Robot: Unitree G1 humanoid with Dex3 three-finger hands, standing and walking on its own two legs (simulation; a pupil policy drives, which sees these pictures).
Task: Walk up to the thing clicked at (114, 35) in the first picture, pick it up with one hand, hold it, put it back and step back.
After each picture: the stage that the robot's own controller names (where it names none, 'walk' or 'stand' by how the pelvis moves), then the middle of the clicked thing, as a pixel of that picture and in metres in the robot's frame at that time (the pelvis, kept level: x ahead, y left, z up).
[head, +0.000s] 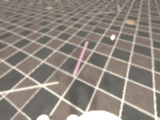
stand; (112, 36) +2.14 -0.57 -0.72
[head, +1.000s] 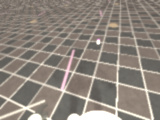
walk; (98, 41) +2.05 -0.06 -0.69
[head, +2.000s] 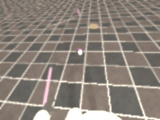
walk; (79, 51) +1.43 +0.31 -0.71
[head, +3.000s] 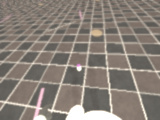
walk; (78, 67) +0.95 +0.29 -0.72
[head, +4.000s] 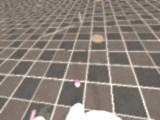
walk; (77, 83) +0.62 +0.27 -0.71
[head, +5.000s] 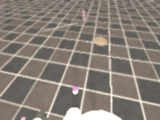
walk; (75, 90) +0.47 +0.19 -0.70
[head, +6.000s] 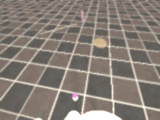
stand; (75, 96) +0.38 +0.19 -0.71
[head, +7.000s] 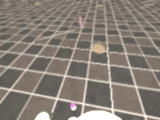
stand; (73, 106) +0.30 +0.20 -0.72
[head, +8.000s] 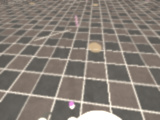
stand; (71, 104) +0.31 +0.22 -0.72
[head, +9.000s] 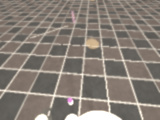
stand; (70, 101) +0.32 +0.24 -0.72
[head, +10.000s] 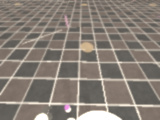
stand; (67, 108) +0.27 +0.25 -0.71
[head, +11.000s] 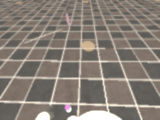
stand; (68, 108) +0.25 +0.26 -0.72
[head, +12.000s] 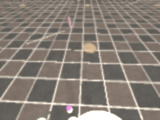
stand; (69, 108) +0.26 +0.24 -0.73
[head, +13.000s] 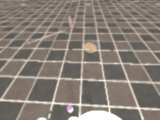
stand; (69, 108) +0.26 +0.24 -0.73
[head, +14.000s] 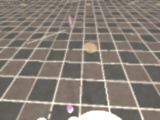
stand; (70, 108) +0.26 +0.23 -0.73
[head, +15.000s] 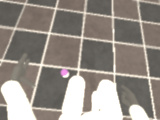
go down; (64, 73) +0.34 +0.24 -0.39
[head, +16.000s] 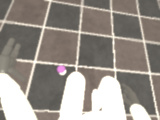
go down; (61, 70) +0.35 +0.25 -0.31
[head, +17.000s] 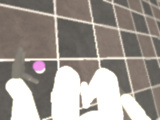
close in; (39, 67) +0.34 +0.27 -0.22
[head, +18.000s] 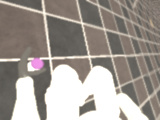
close; (34, 66) +0.35 +0.26 -0.22
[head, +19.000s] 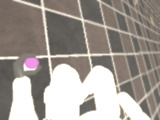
lift; (30, 65) +0.34 +0.28 -0.22
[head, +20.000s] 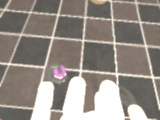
lift; (60, 74) +0.30 +0.22 -0.04
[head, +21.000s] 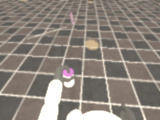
lift; (68, 77) +0.32 +0.16 +0.03
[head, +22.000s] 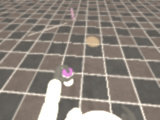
hold; (68, 76) +0.32 +0.17 +0.01
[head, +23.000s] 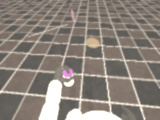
hold; (68, 77) +0.32 +0.17 +0.01
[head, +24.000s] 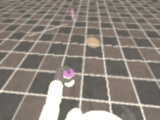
hold; (68, 77) +0.32 +0.16 +0.01
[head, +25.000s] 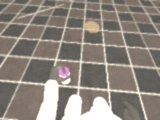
crouch; (64, 75) +0.33 +0.19 -0.05
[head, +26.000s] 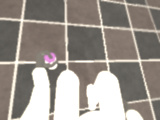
lower; (51, 61) +0.39 +0.24 -0.15
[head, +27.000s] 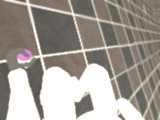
lower; (25, 59) +0.40 +0.27 -0.23
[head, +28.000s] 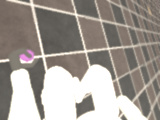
lower; (27, 59) +0.39 +0.27 -0.22
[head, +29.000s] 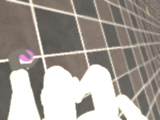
lower; (27, 59) +0.39 +0.27 -0.22
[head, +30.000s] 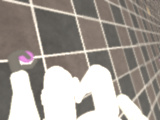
lower; (27, 60) +0.38 +0.28 -0.22
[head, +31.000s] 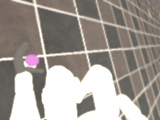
withdraw; (31, 62) +0.37 +0.26 -0.23
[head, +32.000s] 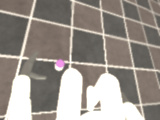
stand; (59, 65) +0.38 +0.23 -0.28
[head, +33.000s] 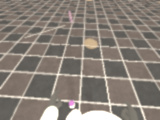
stand; (71, 104) +0.30 +0.18 -0.65
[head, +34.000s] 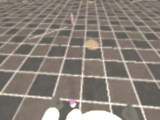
stand; (72, 103) +0.33 +0.19 -0.66
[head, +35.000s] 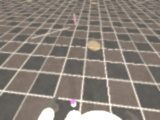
stand; (73, 102) +0.33 +0.19 -0.69
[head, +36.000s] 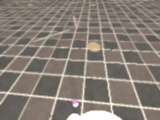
walk; (75, 102) +0.35 +0.18 -0.72
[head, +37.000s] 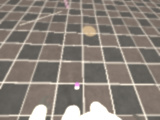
walk; (77, 85) +0.45 +0.11 -0.71
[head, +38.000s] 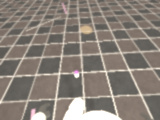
walk; (76, 73) +0.69 +0.25 -0.69
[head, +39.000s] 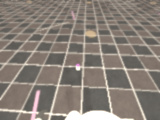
stand; (78, 67) +0.97 +0.25 -0.70
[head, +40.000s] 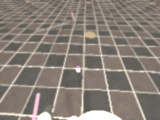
stand; (78, 69) +0.93 +0.22 -0.73
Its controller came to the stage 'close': yes
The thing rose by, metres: 0.72
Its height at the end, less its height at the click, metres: +0.00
